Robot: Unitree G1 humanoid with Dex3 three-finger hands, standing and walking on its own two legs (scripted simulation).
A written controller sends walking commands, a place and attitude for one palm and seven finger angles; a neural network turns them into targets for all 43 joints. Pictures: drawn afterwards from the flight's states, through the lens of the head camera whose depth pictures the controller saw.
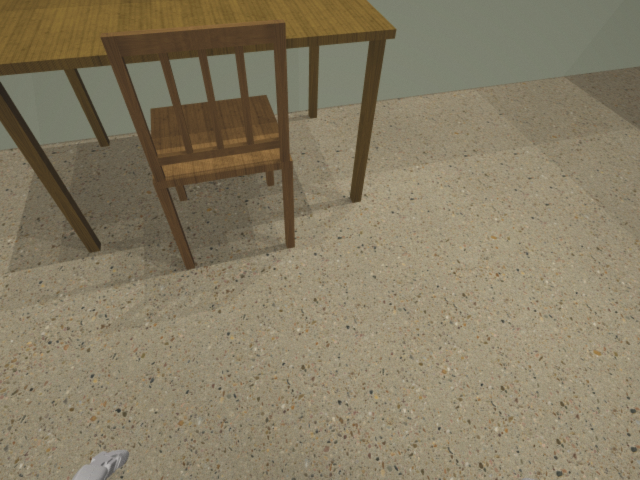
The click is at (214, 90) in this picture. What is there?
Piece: chair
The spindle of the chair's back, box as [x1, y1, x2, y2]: [197, 49, 223, 148]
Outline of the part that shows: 197,50 217,148 223,148 205,49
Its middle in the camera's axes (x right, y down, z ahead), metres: -0.30 -0.37 +1.04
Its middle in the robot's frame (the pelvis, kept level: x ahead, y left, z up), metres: +1.01 +0.34 -0.09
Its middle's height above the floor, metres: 0.68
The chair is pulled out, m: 0.00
